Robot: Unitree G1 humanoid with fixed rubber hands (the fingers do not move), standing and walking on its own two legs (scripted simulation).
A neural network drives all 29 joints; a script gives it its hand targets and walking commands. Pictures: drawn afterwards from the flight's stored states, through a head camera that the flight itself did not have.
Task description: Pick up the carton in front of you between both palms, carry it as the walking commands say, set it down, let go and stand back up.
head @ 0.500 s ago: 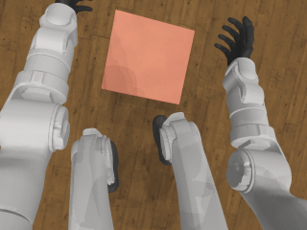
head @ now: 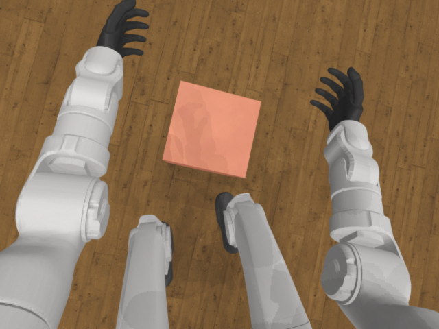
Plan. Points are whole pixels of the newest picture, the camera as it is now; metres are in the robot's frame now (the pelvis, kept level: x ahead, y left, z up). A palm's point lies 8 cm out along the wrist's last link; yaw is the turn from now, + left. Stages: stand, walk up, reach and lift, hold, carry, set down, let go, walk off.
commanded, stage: set down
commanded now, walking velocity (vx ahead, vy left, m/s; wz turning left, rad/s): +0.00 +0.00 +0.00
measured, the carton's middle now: (208, 136) +0.44 -0.08 -0.45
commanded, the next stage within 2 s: let go in 0.12 s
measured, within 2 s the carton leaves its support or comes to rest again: neither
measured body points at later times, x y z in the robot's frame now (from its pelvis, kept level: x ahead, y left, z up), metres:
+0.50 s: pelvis +0.05 -0.01 +0.13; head +0.27 -0.01 +0.52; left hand +0.45 +0.14 +0.01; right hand +0.35 -0.26 +0.03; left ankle +0.05 +0.11 -0.54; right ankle +0.11 -0.13 -0.54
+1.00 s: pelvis +0.11 +0.00 +0.20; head +0.16 +0.01 +0.64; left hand +0.33 +0.21 +0.11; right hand +0.27 -0.24 +0.13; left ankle +0.05 +0.11 -0.54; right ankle +0.11 -0.13 -0.54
